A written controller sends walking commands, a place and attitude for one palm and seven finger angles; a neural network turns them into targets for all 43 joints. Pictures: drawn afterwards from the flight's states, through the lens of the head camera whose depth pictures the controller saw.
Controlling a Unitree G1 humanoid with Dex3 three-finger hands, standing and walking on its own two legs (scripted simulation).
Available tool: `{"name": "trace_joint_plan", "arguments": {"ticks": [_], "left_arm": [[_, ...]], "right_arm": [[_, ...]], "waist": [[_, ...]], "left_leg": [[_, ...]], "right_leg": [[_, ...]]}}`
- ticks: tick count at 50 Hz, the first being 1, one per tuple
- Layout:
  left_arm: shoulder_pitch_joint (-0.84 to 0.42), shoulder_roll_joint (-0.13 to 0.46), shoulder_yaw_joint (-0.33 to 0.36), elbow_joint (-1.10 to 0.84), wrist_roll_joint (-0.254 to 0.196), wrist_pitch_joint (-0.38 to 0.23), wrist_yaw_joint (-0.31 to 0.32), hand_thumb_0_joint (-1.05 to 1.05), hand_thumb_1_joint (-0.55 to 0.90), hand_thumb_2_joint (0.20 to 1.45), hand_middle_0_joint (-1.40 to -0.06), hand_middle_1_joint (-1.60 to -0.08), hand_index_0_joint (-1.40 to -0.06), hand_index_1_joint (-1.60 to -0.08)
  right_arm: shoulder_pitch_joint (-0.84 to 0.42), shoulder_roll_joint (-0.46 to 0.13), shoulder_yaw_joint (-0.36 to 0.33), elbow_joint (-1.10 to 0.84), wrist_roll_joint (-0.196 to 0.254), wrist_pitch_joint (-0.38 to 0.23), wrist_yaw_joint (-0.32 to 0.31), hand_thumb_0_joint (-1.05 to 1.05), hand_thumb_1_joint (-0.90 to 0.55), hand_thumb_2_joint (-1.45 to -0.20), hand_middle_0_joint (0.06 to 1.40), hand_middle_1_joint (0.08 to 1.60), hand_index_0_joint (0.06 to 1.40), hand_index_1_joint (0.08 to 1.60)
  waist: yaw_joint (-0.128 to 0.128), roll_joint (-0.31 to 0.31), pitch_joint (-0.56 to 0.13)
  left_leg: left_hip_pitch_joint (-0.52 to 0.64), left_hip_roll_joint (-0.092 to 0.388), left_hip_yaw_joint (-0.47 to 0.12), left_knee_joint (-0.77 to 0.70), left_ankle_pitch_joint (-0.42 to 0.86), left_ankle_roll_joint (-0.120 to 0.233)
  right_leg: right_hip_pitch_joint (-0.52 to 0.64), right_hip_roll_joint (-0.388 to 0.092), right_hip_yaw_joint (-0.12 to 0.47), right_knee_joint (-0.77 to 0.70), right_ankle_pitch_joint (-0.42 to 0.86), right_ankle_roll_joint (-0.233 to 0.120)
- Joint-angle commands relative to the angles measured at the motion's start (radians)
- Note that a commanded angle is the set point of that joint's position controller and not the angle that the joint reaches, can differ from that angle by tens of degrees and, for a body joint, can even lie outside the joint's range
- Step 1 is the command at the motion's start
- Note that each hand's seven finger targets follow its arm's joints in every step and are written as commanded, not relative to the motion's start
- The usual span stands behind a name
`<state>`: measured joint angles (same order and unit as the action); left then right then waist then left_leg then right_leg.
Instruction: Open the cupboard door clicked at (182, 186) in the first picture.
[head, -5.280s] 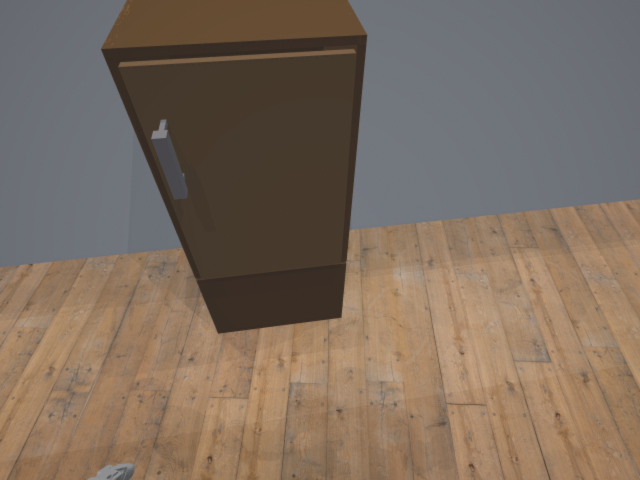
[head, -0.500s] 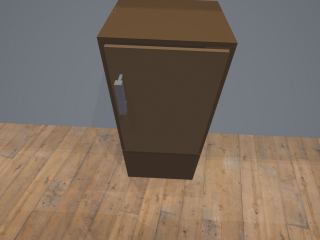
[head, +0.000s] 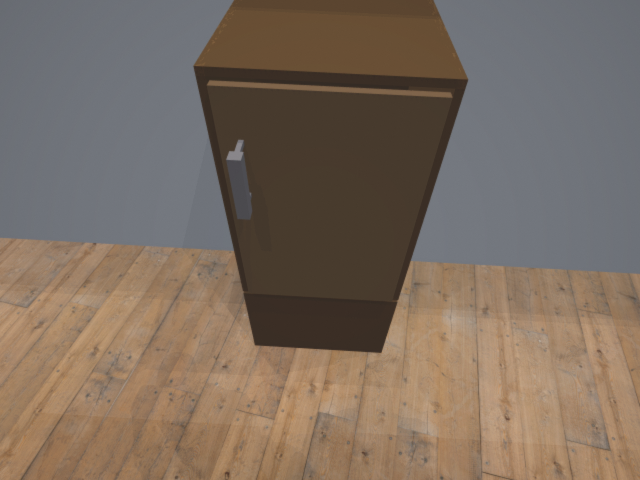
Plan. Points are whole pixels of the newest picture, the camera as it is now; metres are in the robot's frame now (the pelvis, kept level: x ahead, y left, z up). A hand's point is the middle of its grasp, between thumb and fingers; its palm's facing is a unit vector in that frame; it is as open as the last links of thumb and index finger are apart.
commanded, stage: come to a stop and stand still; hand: left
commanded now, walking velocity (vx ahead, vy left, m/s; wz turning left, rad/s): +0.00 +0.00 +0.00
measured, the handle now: (242, 180) +0.61 +0.19 +0.00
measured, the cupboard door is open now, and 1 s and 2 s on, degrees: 0 0 0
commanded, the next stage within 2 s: look again from close up in 0.10 s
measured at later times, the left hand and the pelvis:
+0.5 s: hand out of the picture -0.02 +0.17 -0.19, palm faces +0.04 -0.98 -0.18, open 7.4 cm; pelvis -0.02 +0.00 -0.01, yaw +1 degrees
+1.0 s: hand out of the picture -0.08 +0.17 -0.19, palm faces +0.08 -0.99 -0.15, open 7.4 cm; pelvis -0.03 +0.00 -0.01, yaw +1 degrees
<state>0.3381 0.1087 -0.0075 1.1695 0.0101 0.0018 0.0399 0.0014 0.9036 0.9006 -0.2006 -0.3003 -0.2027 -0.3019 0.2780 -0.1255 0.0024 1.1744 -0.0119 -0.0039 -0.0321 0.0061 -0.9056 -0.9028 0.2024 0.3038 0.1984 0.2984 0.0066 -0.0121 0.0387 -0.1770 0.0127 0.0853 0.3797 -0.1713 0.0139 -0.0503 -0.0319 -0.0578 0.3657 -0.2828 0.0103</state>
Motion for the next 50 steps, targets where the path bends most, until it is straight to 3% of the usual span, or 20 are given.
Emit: {"name": "trace_joint_plan", "arguments": {"ticks": [1, 9, 10, 11, 12, 14, 15, 16, 19, 21, 25, 32, 38, 41, 44, 47, 50], "left_arm": [[0.085, 0.095, 0.015, -0.014, 0.003, -0.015, 0.005, 0.000, 0.900, 0.900, -0.200, -0.300, -0.200, -0.300], [0.093, 0.088, 0.015, -0.015, 0.003, -0.019, 0.005, 0.000, 0.900, 0.900, -0.200, -0.300, -0.200, -0.300], [0.114, 0.113, 0.002, -0.026, 0.027, -0.058, 0.037, 0.000, 0.900, 0.900, -0.200, -0.300, -0.200, -0.300], [0.084, 0.142, 0.015, -0.053, 0.021, -0.065, 0.033, 0.000, 0.900, 0.900, -0.200, -0.300, -0.200, -0.300], [0.095, 0.129, 0.015, -0.071, 0.019, -0.062, 0.027, 0.000, 0.900, 0.900, -0.200, -0.300, -0.200, -0.300], [0.090, 0.108, 0.012, -0.076, 0.007, -0.056, 0.024, 0.000, 0.900, 0.900, -0.200, -0.300, -0.200, -0.300], [0.090, 0.107, 0.014, -0.087, 0.005, -0.052, 0.021, 0.000, 0.900, 0.900, -0.200, -0.300, -0.200, -0.300], [0.080, 0.109, 0.014, -0.097, 0.009, -0.045, 0.019, 0.000, 0.900, 0.900, -0.200, -0.300, -0.200, -0.300], [0.066, 0.114, 0.017, -0.117, 0.009, -0.028, 0.011, 0.000, 0.900, 0.900, -0.200, -0.300, -0.200, -0.300], [0.061, 0.119, 0.018, -0.125, 0.013, -0.023, 0.009, 0.000, 0.900, 0.900, -0.200, -0.300, -0.200, -0.300], [0.058, 0.130, 0.021, -0.147, 0.010, -0.015, 0.004, 0.000, 0.900, 0.900, -0.200, -0.300, -0.200, -0.300], [0.066, 0.140, 0.024, -0.167, 0.011, -0.015, 0.000, 0.000, 0.900, 0.900, -0.200, -0.300, -0.200, -0.300], [0.074, 0.139, 0.024, -0.162, 0.011, -0.015, -0.003, 0.000, 0.900, 0.900, -0.200, -0.300, -0.200, -0.300], [0.104, 0.131, 0.027, -0.150, 0.017, -0.011, -0.008, 0.000, 0.900, 0.900, -0.200, -0.300, -0.200, -0.300], [0.137, 0.123, 0.033, -0.146, 0.022, -0.006, -0.015, 0.000, 0.900, 0.900, -0.200, -0.300, -0.200, -0.300], [0.167, 0.120, 0.039, -0.132, 0.020, -0.012, -0.021, 0.000, 0.900, 0.900, -0.200, -0.300, -0.200, -0.300], [0.175, 0.128, 0.046, -0.125, 0.015, -0.023, -0.021, 0.000, 0.900, 0.900, -0.200, -0.300, -0.200, -0.300]], "right_arm": [[0.062, -0.096, -0.021, -0.025, 0.006, -0.012, -0.010, 0.000, -0.900, -0.900, 0.200, 0.300, 0.200, 0.300], [0.065, -0.093, -0.022, -0.029, 0.004, -0.014, -0.011, 0.000, -0.900, -0.900, 0.200, 0.300, 0.200, 0.300], [-0.022, -0.126, -0.010, -0.110, 0.006, -0.034, 0.014, 0.000, -0.900, -0.900, 0.200, 0.300, 0.200, 0.300], [-0.003, -0.096, -0.009, -0.154, 0.004, -0.030, 0.020, 0.000, -0.900, -0.900, 0.200, 0.300, 0.200, 0.300], [0.051, -0.062, -0.011, -0.133, -0.004, -0.034, 0.012, 0.000, -0.900, -0.900, 0.200, 0.300, 0.200, 0.300], [0.088, -0.097, -0.014, -0.126, -0.003, -0.035, 0.004, 0.000, -0.900, -0.900, 0.200, 0.300, 0.200, 0.300], [0.078, -0.105, -0.018, -0.133, 0.000, -0.033, 0.003, 0.000, -0.900, -0.900, 0.200, 0.300, 0.200, 0.300], [0.078, -0.109, -0.018, -0.138, -0.003, -0.033, 0.003, 0.000, -0.900, -0.900, 0.200, 0.300, 0.200, 0.300], [0.048, -0.112, -0.020, -0.155, -0.004, -0.021, 0.004, 0.000, -0.900, -0.900, 0.200, 0.300, 0.200, 0.300], [0.050, -0.111, -0.020, -0.160, -0.006, -0.016, 0.007, 0.000, -0.900, -0.900, 0.200, 0.300, 0.200, 0.300], [0.045, -0.119, -0.024, -0.172, -0.006, -0.011, 0.010, 0.000, -0.900, -0.900, 0.200, 0.300, 0.200, 0.300], [0.047, -0.130, -0.024, -0.175, -0.005, -0.017, 0.011, 0.000, -0.900, -0.900, 0.200, 0.300, 0.200, 0.300], [0.050, -0.130, -0.026, -0.166, -0.003, -0.015, 0.012, 0.000, -0.900, -0.900, 0.200, 0.300, 0.200, 0.300], [0.071, -0.138, -0.032, -0.154, -0.009, -0.006, 0.014, 0.000, -0.900, -0.900, 0.200, 0.300, 0.200, 0.300], [0.062, -0.151, -0.042, -0.160, -0.013, 0.002, 0.017, 0.000, -0.900, -0.900, 0.200, 0.300, 0.200, 0.300], [0.057, -0.136, -0.043, -0.166, -0.011, 0.000, 0.018, 0.000, -0.900, -0.900, 0.200, 0.300, 0.200, 0.300], [0.061, -0.101, -0.038, -0.172, -0.011, -0.011, 0.021, 0.000, -0.900, -0.900, 0.200, 0.300, 0.200, 0.300]], "waist": [[-0.004, 0.001, 0.065], [-0.005, -0.003, 0.063], [0.019, -0.018, 0.105], [-0.033, 0.016, 0.077], [-0.026, 0.018, 0.007], [-0.027, -0.034, -0.102], [-0.021, -0.040, -0.109], [-0.019, -0.018, -0.085], [-0.012, 0.001, 0.034], [-0.011, 0.025, 0.071], [-0.008, 0.010, 0.084], [0.000, 0.026, 0.042], [0.000, 0.027, 0.052], [-0.001, 0.046, 0.032], [0.008, 0.065, 0.077], [0.014, 0.030, 0.094], [0.009, -0.053, 0.102]], "left_leg": [[0.040, 0.100, -0.098, -0.055, 0.069, 0.008], [0.035, 0.100, -0.097, -0.048, 0.087, 0.007], [-0.076, 0.100, -0.077, 0.172, 0.181, -0.017], [-0.049, 0.086, -0.075, 0.139, 0.111, -0.016], [-0.030, 0.070, -0.072, 0.118, 0.084, 0.005], [-0.007, 0.095, -0.098, 0.129, 0.185, 0.018], [0.001, 0.099, -0.096, 0.129, 0.196, 0.021], [-0.013, 0.100, -0.098, 0.128, 0.203, 0.021], [-0.087, 0.088, -0.105, 0.090, 0.060, 0.021], [-0.114, 0.087, -0.113, 0.068, -0.005, 0.022], [-0.145, 0.079, -0.126, 0.036, -0.119, 0.021], [-0.143, 0.090, -0.140, 0.009, -0.121, 0.025], [-0.148, 0.092, -0.142, -0.009, -0.155, 0.023], [-0.149, 0.096, -0.160, -0.036, -0.350, 0.032], [-0.219, 0.112, -0.186, -0.070, -0.491, 0.046], [-0.240, 0.088, -0.159, -0.015, -0.443, 0.049], [-0.257, 0.045, -0.090, 0.110, -0.337, 0.039]], "right_leg": [[-0.145, -0.080, 0.075, -0.090, 0.090, -0.019], [-0.147, -0.080, 0.079, -0.090, 0.102, -0.022], [-0.194, -0.123, 0.131, -0.067, 0.444, -0.021], [-0.179, -0.150, 0.097, -0.015, 0.554, -0.039], [-0.121, -0.133, 0.085, 0.046, 0.568, -0.048], [-0.090, -0.095, 0.060, 0.072, 0.405, -0.052], [-0.097, -0.089, 0.063, 0.074, 0.358, -0.051], [-0.112, -0.081, 0.058, 0.078, 0.300, -0.052], [-0.200, -0.069, 0.071, 0.051, 0.079, -0.055], [-0.225, -0.062, 0.066, 0.043, 0.000, -0.056], [-0.244, -0.057, 0.078, 0.031, -0.083, -0.057], [-0.210, -0.058, 0.067, 0.034, -0.039, -0.049], [-0.218, -0.061, 0.068, 0.018, -0.047, -0.047], [-0.229, -0.043, 0.052, 0.033, -0.227, -0.051], [-0.249, -0.024, 0.036, 0.058, -0.305, -0.055], [-0.250, -0.040, 0.075, 0.038, -0.305, -0.073], [-0.241, -0.093, 0.161, -0.021, -0.329, -0.104]]}}
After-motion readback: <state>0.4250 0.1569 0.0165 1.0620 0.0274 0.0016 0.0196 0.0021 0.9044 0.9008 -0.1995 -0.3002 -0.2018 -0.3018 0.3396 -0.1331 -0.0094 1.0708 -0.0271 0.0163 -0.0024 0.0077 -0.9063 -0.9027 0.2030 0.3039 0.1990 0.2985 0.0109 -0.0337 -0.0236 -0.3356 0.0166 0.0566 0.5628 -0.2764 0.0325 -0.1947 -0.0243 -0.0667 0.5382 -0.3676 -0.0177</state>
